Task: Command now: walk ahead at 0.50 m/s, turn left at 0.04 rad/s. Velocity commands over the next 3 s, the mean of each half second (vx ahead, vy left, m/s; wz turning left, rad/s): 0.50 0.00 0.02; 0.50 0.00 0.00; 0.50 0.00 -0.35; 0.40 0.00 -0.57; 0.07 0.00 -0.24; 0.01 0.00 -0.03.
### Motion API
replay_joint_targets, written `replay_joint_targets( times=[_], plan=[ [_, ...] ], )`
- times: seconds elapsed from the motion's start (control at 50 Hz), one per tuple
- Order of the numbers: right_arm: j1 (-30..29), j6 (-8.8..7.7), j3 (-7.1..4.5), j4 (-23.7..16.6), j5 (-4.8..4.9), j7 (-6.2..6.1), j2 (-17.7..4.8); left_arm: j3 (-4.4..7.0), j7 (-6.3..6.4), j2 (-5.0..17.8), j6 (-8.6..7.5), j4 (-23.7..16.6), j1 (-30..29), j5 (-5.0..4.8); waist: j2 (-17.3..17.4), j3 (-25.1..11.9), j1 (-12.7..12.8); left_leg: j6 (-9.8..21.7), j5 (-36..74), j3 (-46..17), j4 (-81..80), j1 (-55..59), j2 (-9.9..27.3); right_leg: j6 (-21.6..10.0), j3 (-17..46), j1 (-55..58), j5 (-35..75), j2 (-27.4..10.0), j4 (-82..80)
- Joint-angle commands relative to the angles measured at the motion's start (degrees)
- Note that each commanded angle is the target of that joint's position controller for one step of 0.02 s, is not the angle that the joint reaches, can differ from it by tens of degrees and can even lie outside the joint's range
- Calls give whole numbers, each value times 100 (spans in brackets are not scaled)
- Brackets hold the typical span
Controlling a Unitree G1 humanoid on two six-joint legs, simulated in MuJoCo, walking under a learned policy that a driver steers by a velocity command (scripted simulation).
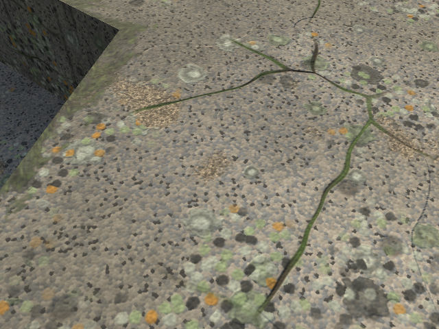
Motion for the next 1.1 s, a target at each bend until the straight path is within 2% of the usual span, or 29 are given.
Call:
replay_joint_targets(
  times=[0.02,0.04,0.08,0.12,0.2,0.26,0.34,0.4,0.42,0.44,0.46,0.48,0.5,0.52,0.54,0.58,0.64,0.76,0.82,0.88,0.94,0.96,0.98,1.0,1.02,1.04,1.06,1.08,1.1],
  plan=[
    [766,-54,-184,63,90,-29,-595,128,-41,519,-21,-394,-87,64,594,-80,-262,655,203,-1972,-1903,1517,1521,-40,249,-1838,530,-491,487],
    [743,-90,-164,114,93,-40,-526,111,-77,446,48,-323,21,115,628,-84,-157,601,508,-1684,-2016,1318,1365,29,216,-1621,658,-521,400],
    [962,-174,-191,258,125,-45,-599,115,-132,390,118,-337,-81,133,522,-104,-102,680,1130,-1424,-2131,1307,1295,119,124,-1648,901,-512,327],
    [1169,-202,-220,402,158,-50,-670,114,-158,364,150,-453,-491,144,445,44,-134,738,1247,-1227,-2299,1373,1264,217,71,-2006,1263,-594,80],
    [1547,-182,-199,646,154,-48,-606,70,-164,303,151,-733,-1398,120,397,264,-307,722,1601,-906,-2378,1599,1135,335,-54,-2393,1955,-622,-866],
    [1816,-187,-200,816,135,-59,-655,3,-163,228,128,-904,-1967,95,418,341,-456,674,2005,-723,-2323,1786,1121,285,-209,-2213,2312,-488,-1646],
    [2087,-157,-205,1044,82,-117,-720,-7,-137,312,88,-1095,-2430,83,438,450,-542,643,2522,-703,-2092,2392,1332,55,-288,-2108,2131,-332,-2266],
    [1905,-136,-228,1120,52,-165,-831,47,-77,415,23,-1013,-2027,83,497,244,-260,496,4114,-567,-1363,2637,1393,-230,-425,-1279,1517,-23,-2617],
    [1826,-117,-240,1140,46,-167,-878,103,-31,501,-13,-815,-1419,95,491,-86,5,418,4762,-473,-622,2610,1304,-347,-504,-534,1405,180,-2800],
    [1757,-97,-220,1132,70,-163,-841,183,29,641,-73,-473,-420,152,313,-634,415,302,4517,-260,533,2159,1056,-510,-463,756,1632,190,-3084],
    [1802,-108,-147,948,114,-157,-626,316,103,1129,-111,-272,626,289,-265,-1389,718,192,2508,-42,2300,945,736,-812,934,2294,1215,-1089,-3137],
    [2530,-107,-70,926,279,-96,-80,440,84,1627,-72,-228,701,269,-1576,-1935,302,-18,-1892,-83,4231,-1053,-449,-1604,3813,3512,942,-2516,-3915],
    [2011,-79,-213,949,111,-125,-669,388,42,1272,-13,-298,168,27,-518,-1394,232,97,-1694,-865,4551,-1532,-100,-1413,3762,2929,497,-2185,-4200],
    [1576,-107,-234,813,116,-90,-657,288,30,915,-18,-385,-429,-11,-299,-581,19,123,-1122,-805,4363,-1638,174,-1243,2811,2075,585,-1999,-4319],
    [1377,-126,-206,789,122,-71,-536,209,4,608,-57,-385,-683,17,-70,-230,-103,109,-766,-752,4037,-1452,374,-1095,2226,1447,1144,-1735,-4547],
    [1476,7,-179,860,-4,-19,-358,128,31,357,-128,-252,-767,-3,-264,-44,-383,-13,-538,-679,3565,-916,582,-821,1385,747,1811,-1300,-4794],
    [1279,133,-169,817,-30,65,-230,151,32,480,-251,-19,-367,-36,-227,0,-450,-167,-283,-506,3267,-1005,639,-885,963,652,2413,-1187,-5003],
    [-167,151,-121,374,20,105,-197,124,32,483,-248,246,180,-42,-212,357,-173,-401,848,-207,1711,-1733,743,-795,445,1002,2825,-936,-5226],
    [-686,130,-67,223,45,102,-138,116,56,516,-249,373,463,-23,-258,384,-13,-363,1151,-48,972,-1590,597,-758,306,1307,3214,-953,-5148],
    [-1038,101,-68,82,44,83,-202,112,104,535,-218,507,682,26,-287,448,72,-231,1002,-15,559,-1616,495,-783,310,1849,3614,-1141,-4953],
    [-908,37,-115,58,42,56,-306,140,162,628,-185,564,553,67,-325,387,-105,14,413,25,215,-1200,318,-700,255,2222,4626,-1301,-4470],
    [-561,9,-156,159,38,24,-368,152,173,676,-177,562,447,78,-363,207,-278,119,183,95,94,-679,148,-626,185,2223,5404,-1282,-4033],
    [162,-34,-216,400,19,-18,-443,157,167,701,-155,564,350,69,-299,-159,-591,246,213,189,-200,180,-46,-539,64,2134,5884,-1156,-3195],
    [1183,-95,-314,739,-61,-80,-651,125,155,627,-149,523,305,41,-96,-732,-972,437,361,-22,-359,1580,128,-421,-128,1468,5301,-903,-1995],
    [2037,-131,-467,848,-216,-152,-1229,1,100,200,-162,291,538,-142,802,-1532,-1077,895,-343,-2040,-556,3346,1708,-193,-406,-284,2990,-357,-14],
    [2002,-68,-525,848,-119,-94,-1439,25,102,110,-138,346,960,-170,1415,-1941,-851,1362,-278,-4128,-1286,3860,2693,-157,-45,-1563,-828,484,1373],
    [1395,-27,-455,773,54,-74,-1089,157,132,543,-87,329,399,-53,523,-1123,-679,1097,-775,-3471,-1399,3073,2357,-256,503,-1897,-314,54,1600],
    [851,-49,-350,673,83,-59,-708,149,92,446,-115,240,92,-48,360,-421,-502,899,-665,-2662,-1672,2163,2149,-266,487,-1862,239,-171,1342],
    [592,-90,-282,656,66,-52,-454,138,72,307,-96,258,-4,-43,304,-127,-355,656,-421,-2078,-1915,1635,1881,-258,450,-1667,562,-352,1041]
  ],
)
